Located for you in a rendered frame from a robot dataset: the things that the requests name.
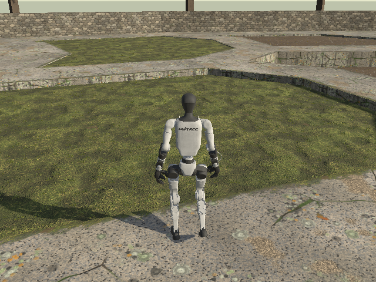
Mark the robot right hand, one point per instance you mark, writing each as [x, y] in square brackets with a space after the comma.
[211, 169]

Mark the robot left thigh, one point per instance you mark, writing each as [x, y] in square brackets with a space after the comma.
[173, 174]

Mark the robot left upper arm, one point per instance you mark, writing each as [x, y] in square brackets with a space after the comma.
[167, 134]

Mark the robot left hand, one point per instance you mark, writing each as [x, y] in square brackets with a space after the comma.
[158, 175]

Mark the robot right upper arm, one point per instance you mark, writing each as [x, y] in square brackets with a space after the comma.
[206, 124]

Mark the right robot forearm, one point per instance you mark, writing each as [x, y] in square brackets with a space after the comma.
[213, 157]

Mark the left robot forearm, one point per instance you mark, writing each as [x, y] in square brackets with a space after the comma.
[161, 159]

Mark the robot thigh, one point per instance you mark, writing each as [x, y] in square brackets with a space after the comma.
[173, 174]
[201, 174]

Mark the robot right thigh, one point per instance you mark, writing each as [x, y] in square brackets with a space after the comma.
[201, 174]

